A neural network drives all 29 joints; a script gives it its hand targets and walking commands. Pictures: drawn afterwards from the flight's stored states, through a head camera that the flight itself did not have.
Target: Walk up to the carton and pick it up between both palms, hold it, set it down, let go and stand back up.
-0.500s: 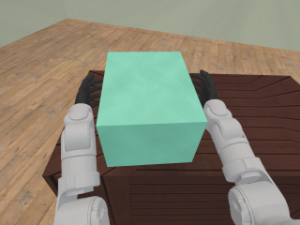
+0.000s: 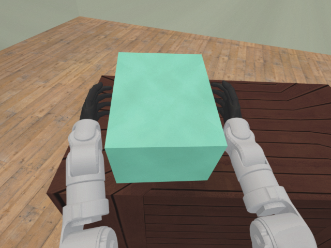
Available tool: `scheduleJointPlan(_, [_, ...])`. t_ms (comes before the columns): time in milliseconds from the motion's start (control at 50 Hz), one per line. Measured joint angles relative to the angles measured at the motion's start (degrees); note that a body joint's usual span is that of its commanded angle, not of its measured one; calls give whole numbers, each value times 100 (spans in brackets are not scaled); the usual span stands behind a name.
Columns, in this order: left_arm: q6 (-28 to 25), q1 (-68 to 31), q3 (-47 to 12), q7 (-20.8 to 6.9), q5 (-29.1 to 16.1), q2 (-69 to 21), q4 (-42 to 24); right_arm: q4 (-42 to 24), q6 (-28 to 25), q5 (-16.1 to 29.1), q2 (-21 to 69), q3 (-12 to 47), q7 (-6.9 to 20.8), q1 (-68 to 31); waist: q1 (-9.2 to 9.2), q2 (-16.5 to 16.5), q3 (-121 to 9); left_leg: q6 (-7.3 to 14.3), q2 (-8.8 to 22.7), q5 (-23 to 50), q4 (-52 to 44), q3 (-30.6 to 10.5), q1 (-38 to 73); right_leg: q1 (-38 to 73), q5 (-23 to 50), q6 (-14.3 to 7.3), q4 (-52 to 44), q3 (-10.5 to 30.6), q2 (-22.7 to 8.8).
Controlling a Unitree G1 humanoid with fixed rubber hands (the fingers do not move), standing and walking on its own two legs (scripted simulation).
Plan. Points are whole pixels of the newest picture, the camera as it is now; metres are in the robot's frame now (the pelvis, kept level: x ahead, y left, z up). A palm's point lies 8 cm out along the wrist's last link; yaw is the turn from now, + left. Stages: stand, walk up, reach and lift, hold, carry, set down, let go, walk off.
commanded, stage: set down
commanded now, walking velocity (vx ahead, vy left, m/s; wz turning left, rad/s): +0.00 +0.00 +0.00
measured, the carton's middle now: (161, 114) +0.41 +0.01 +0.13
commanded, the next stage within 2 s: none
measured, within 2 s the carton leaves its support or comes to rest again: neither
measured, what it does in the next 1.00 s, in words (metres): stands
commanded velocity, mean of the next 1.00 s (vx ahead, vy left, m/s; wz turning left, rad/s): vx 0.00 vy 0.00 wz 0.00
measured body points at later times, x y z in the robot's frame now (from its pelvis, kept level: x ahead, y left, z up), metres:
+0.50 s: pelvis +0.01 +0.00 +0.00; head -0.01 +0.04 +0.45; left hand +0.39 +0.16 +0.14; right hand +0.38 -0.16 +0.14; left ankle +0.02 +0.12 -0.75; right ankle +0.00 -0.12 -0.75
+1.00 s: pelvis +0.01 +0.00 +0.00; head +0.00 +0.03 +0.45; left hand +0.41 +0.15 +0.10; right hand +0.39 -0.17 +0.10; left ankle +0.02 +0.12 -0.75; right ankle +0.00 -0.12 -0.75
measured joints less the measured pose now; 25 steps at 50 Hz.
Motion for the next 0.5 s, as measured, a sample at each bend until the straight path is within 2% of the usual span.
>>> scheduleJointPlan(120, [-357, 126, -13, -13, 70, -59, 214, 210, -403, -186, 37, -16, 14, 194, 37, 8, 147, -11, 7, -9, -3, -46, 17, 63, 9, -6, -66, -47, 11])
scheduleJointPlan(240, [-677, 351, -237, 177, -85, -51, 397, 264, -753, -202, 26, -14, 12, 482, 23, 15, 3, -30, 21, -58, 70, -88, -155, -56, -6, -17, -79, -90, 30])
scheduleJointPlan(500, [-980, 25, -56, 177, 18, -119, 1009, 660, -923, -469, 65, -307, 89, 257, 42, 2, 33, 5, -2, -35, -49, -3, -54, -24, 0, 28, -111, -10, -1])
